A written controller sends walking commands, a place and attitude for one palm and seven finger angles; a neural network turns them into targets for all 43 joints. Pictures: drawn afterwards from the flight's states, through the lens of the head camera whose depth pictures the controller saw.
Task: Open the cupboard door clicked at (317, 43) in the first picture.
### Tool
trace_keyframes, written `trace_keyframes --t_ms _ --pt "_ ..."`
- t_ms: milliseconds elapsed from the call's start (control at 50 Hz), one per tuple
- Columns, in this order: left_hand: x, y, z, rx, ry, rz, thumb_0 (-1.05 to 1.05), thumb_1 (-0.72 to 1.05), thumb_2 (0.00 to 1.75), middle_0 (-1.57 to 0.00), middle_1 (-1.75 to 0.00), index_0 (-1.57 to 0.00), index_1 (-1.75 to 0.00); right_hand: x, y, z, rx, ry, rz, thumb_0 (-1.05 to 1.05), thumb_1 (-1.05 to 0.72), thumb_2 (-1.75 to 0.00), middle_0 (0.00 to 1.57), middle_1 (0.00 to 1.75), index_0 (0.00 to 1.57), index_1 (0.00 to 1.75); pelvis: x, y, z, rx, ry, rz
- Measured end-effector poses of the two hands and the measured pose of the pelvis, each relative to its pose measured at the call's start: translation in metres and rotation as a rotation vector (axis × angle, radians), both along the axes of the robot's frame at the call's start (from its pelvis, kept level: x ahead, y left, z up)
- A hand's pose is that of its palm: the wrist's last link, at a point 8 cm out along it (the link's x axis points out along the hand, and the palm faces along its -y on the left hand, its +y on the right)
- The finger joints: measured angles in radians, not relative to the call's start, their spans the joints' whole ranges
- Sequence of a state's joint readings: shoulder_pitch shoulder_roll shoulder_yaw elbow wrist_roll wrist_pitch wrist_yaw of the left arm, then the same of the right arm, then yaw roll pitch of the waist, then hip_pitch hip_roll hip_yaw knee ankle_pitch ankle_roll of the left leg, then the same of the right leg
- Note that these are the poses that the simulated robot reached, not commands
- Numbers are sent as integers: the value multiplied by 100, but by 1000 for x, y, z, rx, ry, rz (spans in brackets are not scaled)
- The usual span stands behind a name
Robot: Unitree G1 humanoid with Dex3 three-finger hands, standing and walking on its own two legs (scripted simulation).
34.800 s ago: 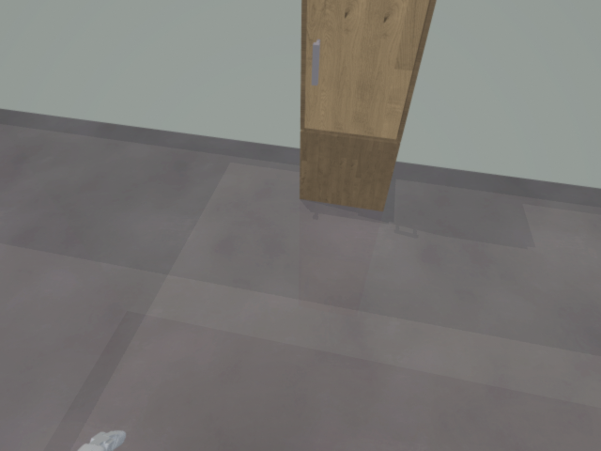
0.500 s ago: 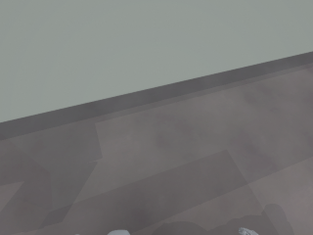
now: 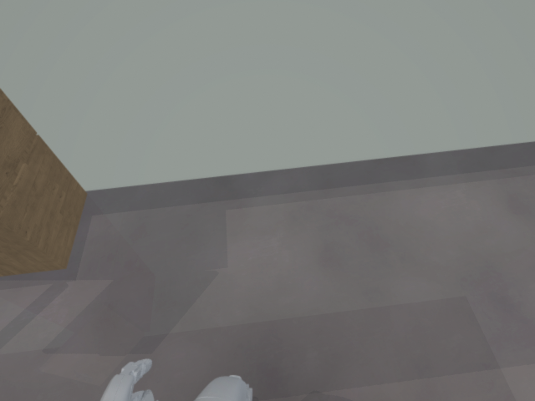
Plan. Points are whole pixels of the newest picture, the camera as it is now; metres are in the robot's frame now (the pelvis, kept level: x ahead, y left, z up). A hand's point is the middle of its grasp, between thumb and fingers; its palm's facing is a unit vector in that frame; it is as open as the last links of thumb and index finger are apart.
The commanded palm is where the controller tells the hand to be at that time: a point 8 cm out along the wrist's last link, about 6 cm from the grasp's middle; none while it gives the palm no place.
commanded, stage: turn to face it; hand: left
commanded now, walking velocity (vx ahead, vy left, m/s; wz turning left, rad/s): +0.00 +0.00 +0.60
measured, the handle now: out of the picture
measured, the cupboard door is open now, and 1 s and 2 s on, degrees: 48 48 48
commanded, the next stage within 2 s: take the last steps up to it in 1.58 s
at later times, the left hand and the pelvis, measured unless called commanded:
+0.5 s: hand out of the picture +0.03 +0.25 -0.17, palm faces +0.34 -0.91 -0.25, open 7.4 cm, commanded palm none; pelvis +0.01 +0.01 +0.00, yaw +18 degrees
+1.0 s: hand out of the picture -0.02 +0.16 -0.16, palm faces +0.60 -0.77 -0.22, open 7.4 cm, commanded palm none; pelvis +0.04 -0.03 +0.01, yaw +38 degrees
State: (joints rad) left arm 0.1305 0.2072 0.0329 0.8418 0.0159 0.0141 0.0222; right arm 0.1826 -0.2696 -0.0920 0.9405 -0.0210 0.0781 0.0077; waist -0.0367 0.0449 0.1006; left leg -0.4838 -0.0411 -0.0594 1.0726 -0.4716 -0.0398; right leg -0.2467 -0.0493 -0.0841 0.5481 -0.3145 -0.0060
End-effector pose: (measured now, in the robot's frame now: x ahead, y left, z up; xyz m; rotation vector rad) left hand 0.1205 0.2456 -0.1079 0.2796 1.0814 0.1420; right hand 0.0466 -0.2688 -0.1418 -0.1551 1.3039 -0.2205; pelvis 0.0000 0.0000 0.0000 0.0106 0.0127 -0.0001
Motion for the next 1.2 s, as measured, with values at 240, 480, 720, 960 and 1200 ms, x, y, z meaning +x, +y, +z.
trace_keyframes --t_ms 240,480,720,960,1200 --pt "-100 11 -33 -89 145 248 1 91 90 -21 -30 -20 -30 98 30 19 -32 -74 261 1 -91 -90 20 29 19 30 8 8 -3 10 -3 179" --pt "-121 48 -28 -66 133 410 1 91 90 -20 -30 -19 -30 133 70 30 -51 -115 434 0 -91 -90 21 30 20 30 12 16 2 -26 8 311" --pt "-94 11 -6 10 -9 470 1 91 90 -20 -30 -19 -30 148 35 -5 18 -30 478 1 -91 -90 21 30 20 30 31 -27 -7 0 5 448" --pt "-160 -50 -12 -91 82 678 1 91 90 -20 -30 -20 -30 207 57 17 1 -29 661 1 -91 -90 20 29 19 30 42 -34 7 27 -8 632" --pt "-253 -41 -49 -157 199 897 1 91 90 -20 -30 -20 -30 242 160 32 -15 -201 907 1 -91 -90 20 29 20 30 26 -6 -8 -14 -20 764"
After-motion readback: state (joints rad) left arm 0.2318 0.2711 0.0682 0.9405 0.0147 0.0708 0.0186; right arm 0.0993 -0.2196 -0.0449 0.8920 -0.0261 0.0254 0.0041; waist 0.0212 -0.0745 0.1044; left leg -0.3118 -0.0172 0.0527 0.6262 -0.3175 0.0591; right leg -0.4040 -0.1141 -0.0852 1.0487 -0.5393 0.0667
